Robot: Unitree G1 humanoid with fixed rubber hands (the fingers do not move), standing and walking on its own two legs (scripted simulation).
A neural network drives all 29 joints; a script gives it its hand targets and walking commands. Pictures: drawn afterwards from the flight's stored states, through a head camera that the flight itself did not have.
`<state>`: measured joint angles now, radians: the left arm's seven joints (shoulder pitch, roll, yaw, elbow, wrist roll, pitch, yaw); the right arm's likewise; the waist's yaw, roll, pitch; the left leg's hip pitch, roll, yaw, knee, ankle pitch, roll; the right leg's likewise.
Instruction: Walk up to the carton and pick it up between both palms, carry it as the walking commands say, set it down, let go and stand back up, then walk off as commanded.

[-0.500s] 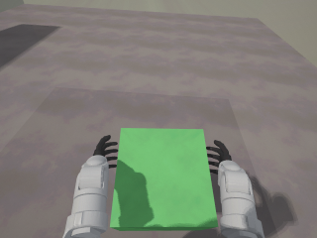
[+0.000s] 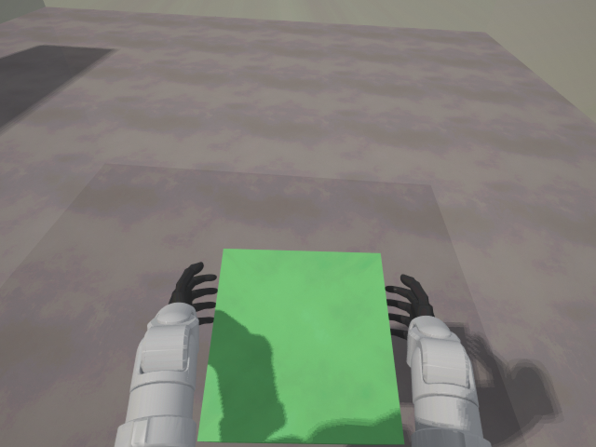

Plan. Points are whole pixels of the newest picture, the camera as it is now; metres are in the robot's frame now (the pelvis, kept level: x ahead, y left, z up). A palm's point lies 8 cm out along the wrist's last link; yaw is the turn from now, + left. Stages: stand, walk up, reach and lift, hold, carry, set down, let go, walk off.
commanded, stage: reach and lift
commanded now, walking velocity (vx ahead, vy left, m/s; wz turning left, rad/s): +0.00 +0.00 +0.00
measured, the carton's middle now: (299, 348) +0.28 +0.00 -0.05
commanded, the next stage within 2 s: hold in 0.06 s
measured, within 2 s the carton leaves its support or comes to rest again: neither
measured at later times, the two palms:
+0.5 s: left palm (185, 311) +0.28 +0.16 +0.05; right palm (419, 321) +0.28 -0.17 +0.05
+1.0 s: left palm (188, 217) +0.45 +0.19 +0.07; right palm (376, 220) +0.46 -0.13 +0.07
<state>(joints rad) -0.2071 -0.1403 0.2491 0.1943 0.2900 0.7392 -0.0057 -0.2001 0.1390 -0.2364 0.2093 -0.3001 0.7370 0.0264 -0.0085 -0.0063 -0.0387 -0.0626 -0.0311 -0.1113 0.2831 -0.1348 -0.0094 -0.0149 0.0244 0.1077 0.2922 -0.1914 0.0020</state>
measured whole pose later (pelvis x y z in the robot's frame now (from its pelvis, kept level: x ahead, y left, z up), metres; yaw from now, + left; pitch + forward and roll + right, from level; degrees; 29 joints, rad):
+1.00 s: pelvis +0.20 +0.02 -0.02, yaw +0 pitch +6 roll +1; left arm -0.09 -0.13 0.12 -0.43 0.10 1.19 0.21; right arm -0.12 0.13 -0.08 -0.39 -0.08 1.20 -0.19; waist 0.02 -0.03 -0.15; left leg -0.31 0.02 0.20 0.55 -0.34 0.06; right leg -0.27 -0.07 -0.09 0.86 -0.49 0.02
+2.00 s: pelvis +0.83 +0.04 +0.00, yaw +1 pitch +6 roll -1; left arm -0.08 -0.13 0.07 -0.50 0.12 1.19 0.19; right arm -0.05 0.13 -0.07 -0.51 -0.08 1.20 -0.19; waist -0.03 -0.01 -0.08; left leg -0.14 0.07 0.22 0.31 -0.28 0.01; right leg -0.57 -0.08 -0.13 0.63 -0.18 0.01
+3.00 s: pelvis +1.48 +0.02 -0.01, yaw +6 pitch +6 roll +0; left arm -0.09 -0.13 0.07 -0.44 0.11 1.20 0.20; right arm -0.07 0.13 -0.10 -0.48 -0.10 1.23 -0.18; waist 0.01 0.01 -0.06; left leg -0.37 0.08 0.07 1.05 -0.41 -0.02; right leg -0.37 -0.04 -0.23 0.47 -0.20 -0.07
